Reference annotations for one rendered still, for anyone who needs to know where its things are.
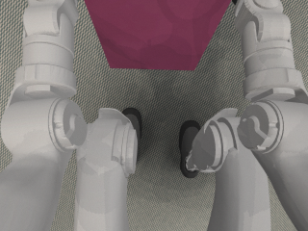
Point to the robot left forearm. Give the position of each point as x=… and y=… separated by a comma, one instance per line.
x=47, y=52

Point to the robot right forearm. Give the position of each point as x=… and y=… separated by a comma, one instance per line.
x=268, y=54

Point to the left robot foot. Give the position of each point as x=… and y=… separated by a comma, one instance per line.
x=135, y=118

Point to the carton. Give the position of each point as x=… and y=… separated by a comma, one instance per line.
x=155, y=34

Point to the robot right upper arm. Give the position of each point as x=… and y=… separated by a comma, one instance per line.
x=276, y=132

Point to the robot left upper arm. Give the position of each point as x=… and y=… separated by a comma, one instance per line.
x=41, y=135

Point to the robot right shin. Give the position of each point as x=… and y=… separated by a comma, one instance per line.
x=195, y=160

